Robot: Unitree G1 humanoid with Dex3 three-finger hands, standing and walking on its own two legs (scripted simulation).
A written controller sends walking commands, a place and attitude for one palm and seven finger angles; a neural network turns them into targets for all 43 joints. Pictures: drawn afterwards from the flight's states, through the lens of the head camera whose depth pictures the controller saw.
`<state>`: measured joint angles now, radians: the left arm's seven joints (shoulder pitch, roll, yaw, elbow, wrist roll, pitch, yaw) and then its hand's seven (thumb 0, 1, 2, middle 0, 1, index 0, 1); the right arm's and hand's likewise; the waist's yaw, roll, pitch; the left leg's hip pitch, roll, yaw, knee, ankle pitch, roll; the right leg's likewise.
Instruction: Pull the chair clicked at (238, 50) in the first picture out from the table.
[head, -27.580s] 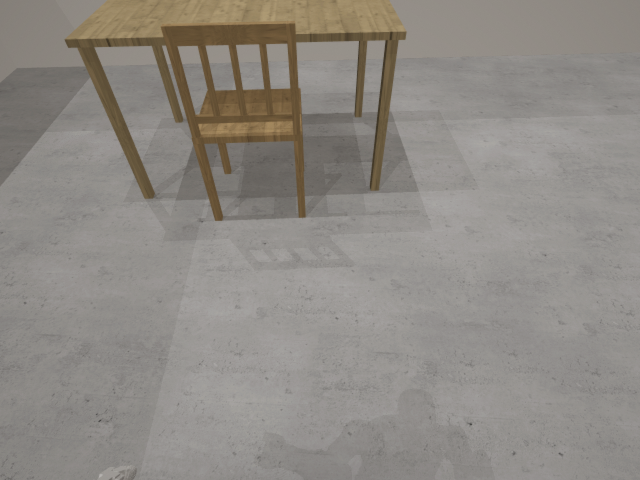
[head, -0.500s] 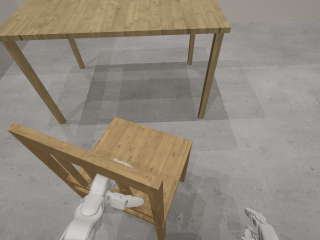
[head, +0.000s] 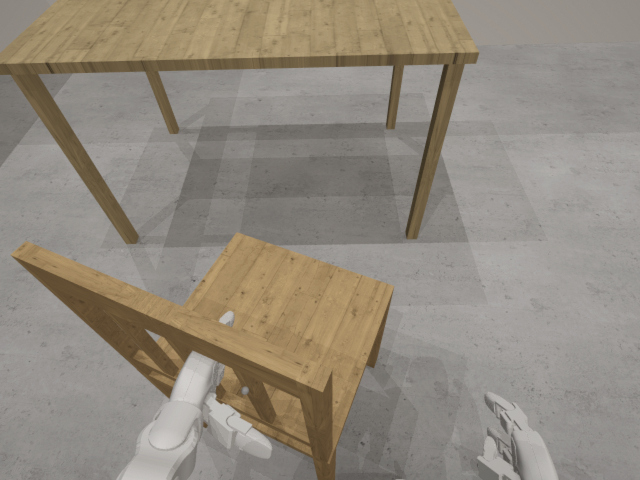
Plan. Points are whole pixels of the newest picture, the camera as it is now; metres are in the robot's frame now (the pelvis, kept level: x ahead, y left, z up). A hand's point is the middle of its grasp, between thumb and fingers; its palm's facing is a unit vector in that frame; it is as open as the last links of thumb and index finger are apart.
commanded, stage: draw the fingers out of the gap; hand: left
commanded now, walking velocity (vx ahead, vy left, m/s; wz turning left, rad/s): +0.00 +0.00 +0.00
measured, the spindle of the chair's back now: (198, 366) +0.29 +0.19 -0.08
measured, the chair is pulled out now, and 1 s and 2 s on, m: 0.59 0.59 0.59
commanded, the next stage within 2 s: draw the hand back to the body in 0.76 s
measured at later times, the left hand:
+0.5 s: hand (231, 457) +0.17 +0.11 -0.02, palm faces -0.13 -0.98 -0.13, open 17.5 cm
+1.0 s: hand out of the picture +0.13 +0.12 +0.00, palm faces +0.02 -1.00 +0.00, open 17.5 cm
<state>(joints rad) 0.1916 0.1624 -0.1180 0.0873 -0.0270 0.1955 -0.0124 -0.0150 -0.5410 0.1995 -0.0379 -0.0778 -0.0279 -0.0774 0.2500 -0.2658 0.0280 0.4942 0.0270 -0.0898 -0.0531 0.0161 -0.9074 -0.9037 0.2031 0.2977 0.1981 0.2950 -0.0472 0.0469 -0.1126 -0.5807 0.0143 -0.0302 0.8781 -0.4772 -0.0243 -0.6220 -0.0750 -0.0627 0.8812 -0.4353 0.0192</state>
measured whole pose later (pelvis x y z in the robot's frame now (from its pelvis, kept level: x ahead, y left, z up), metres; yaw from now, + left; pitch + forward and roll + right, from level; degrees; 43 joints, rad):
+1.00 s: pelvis -0.01 +0.01 -0.03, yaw +0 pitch +12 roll -1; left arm 0.80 0.14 -0.15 -0.40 -0.09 0.01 -0.01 -0.02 -0.54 0.20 0.00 0.00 -0.01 0.00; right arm 0.27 -0.21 0.00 0.41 0.03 -0.16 -0.10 0.02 -0.91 -0.90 0.20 0.30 0.20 0.30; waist 0.00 0.03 -0.17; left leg -0.74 0.02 -0.05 1.08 -0.56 -0.02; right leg -0.76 -0.08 -0.07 1.05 -0.50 0.02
